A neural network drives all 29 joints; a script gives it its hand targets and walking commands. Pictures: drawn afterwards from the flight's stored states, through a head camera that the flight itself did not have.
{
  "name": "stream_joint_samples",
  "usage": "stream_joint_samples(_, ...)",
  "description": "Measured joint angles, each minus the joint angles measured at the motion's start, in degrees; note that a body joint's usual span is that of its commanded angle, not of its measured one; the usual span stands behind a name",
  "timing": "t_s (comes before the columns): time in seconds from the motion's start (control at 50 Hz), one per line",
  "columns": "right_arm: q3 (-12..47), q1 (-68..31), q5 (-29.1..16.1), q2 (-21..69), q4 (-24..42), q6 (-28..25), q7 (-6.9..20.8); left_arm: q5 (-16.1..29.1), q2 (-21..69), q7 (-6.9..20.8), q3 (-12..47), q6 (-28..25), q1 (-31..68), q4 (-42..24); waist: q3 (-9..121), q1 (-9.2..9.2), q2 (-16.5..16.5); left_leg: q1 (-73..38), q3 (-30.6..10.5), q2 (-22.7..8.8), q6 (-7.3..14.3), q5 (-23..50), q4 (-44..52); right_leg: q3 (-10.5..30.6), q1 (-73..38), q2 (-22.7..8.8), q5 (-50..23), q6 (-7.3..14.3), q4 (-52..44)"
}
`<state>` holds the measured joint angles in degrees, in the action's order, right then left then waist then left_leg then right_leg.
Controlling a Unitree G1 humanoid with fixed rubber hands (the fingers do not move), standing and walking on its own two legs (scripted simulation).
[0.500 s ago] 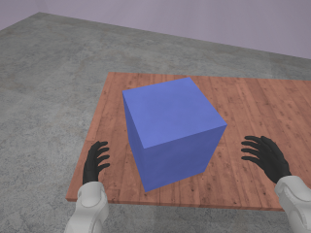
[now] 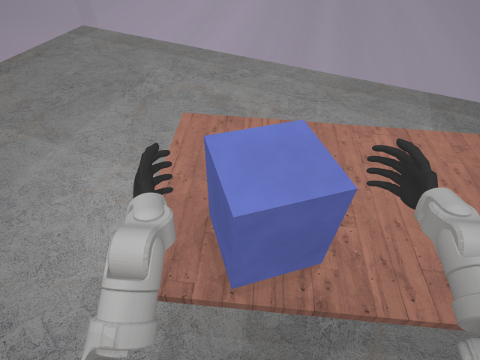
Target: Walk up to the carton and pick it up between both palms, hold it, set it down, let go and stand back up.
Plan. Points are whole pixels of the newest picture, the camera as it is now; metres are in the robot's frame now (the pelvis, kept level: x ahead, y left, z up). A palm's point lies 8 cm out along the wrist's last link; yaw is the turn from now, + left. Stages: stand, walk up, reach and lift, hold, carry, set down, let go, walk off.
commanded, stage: reach and lift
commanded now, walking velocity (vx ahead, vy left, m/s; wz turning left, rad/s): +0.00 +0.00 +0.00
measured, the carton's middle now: (267, 204) +0.44 -0.02 +0.01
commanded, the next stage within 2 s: none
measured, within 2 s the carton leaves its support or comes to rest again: neither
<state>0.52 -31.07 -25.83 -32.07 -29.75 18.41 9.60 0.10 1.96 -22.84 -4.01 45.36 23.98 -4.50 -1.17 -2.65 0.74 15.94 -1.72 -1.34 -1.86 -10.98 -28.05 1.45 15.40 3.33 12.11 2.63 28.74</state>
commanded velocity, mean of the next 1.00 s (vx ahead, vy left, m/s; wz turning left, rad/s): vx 0.00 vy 0.00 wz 0.00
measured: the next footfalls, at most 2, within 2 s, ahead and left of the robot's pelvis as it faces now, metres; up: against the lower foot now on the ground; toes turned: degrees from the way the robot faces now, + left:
none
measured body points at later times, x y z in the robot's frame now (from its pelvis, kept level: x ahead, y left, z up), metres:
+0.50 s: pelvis +0.01 +0.00 +0.00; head +0.02 -0.01 +0.45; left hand +0.38 +0.18 +0.18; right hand +0.45 -0.23 +0.19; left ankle +0.04 +0.14 -0.74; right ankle +0.04 -0.09 -0.74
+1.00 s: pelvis +0.02 +0.00 +0.00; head +0.04 +0.00 +0.45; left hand +0.41 +0.20 +0.18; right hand +0.49 -0.19 +0.19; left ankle +0.04 +0.14 -0.74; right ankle +0.04 -0.09 -0.74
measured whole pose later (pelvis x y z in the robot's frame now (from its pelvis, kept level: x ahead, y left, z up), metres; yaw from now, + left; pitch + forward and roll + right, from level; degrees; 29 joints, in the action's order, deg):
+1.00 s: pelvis +0.02 +0.00 +0.00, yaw +0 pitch +1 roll +0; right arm 2.9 -57.0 -28.9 -31.0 -53.2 22.6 7.3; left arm 4.3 -3.4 -21.7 -7.0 44.1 45.9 17.7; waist -1.2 -7.6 -0.5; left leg 16.4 -1.7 -1.8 -2.3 -12.0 -27.3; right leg 1.5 15.6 3.7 12.7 2.7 27.4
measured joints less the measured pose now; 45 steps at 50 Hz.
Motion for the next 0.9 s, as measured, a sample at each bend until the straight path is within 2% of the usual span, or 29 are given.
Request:
stream_joint_samples(0.16, 0.0, -4.48, 0.0, 0.3, -1.59, 1.29, -1.21, 1.47, -0.82, 0.03, -1.48, 0.73, 1.03, 0.39, 0.0, -0.89, 0.0, 0.0, 0.0, -0.02, -0.01, -0.12, 0.62, 0.0, 0.0, 0.0, 0.13, -0.01, -0.6)
stream_joint_samples(0.4, 0.01, -11.27, -1.13, -1.23, -5.43, 2.8, -1.69, 2.38, -2.21, 0.01, -1.48, 2.24, 8.32, 1.43, 0.0, -1.58, -0.63, 0.0, 0.0, -0.21, -0.24, -0.43, 0.69, 0.0, 0.0, 0.17, 0.4, 0.14, -0.72)
stream_joint_samples(0.54, 1.87, -16.81, -2.89, -2.66, -9.9, 4.85, -1.84, 2.47, -2.54, 0.01, -2.32, 3.29, 15.0, 9.45, 0.0, -2.63, -1.15, 0.0, 0.0, -0.4, -0.3, -0.43, 0.69, 0.0, 0.01, 0.36, 0.35, 0.2, -0.76)
stream_joint_samples(0.68, 2.39, -21.06, -3.08, -1.91, -11.39, 5.38, -1.89, 3.66, -3.83, 0.01, -2.82, 3.02, 18.72, 13.77, 0.0, -3.66, -1.19, 0.0, 0.0, -0.44, -0.34, -0.59, 0.7, 0.0, 0.01, 0.4, 0.47, 0.21, -0.77)
stream_joint_samples(0.82, 2.39, -25.44, -3.08, -1.4, -16.74, 5.99, -1.89, 3.8, -5.15, 0.02, -2.96, 2.46, 21.67, 17.69, 0.0, -4.9, -1.19, 0.09, 0.0, -0.45, -0.4, -0.78, 0.7, 0.0, 0.01, 0.4, 0.58, 0.21, -0.94)
stream_joint_samples(0.9, 2.38, -26.19, -3.08, -0.36, -20.39, 5.23, -1.9, 4.22, -5.39, 0.02, -2.96, 0.82, 21.95, 20.96, -0.01, -4.96, -1.19, 0.17, 0.0, -0.45, -0.41, -0.93, 0.7, 0.0, 0.01, 0.4, 0.63, 0.2, -1.11)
